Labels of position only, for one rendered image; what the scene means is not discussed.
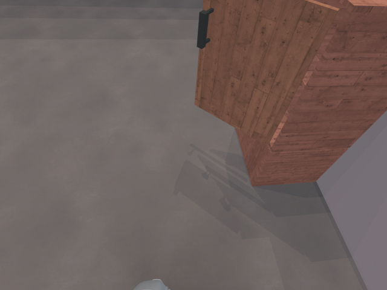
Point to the cupboard door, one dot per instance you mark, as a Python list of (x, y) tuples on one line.
[(258, 55)]

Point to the handle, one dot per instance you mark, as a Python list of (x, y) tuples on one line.
[(202, 28)]

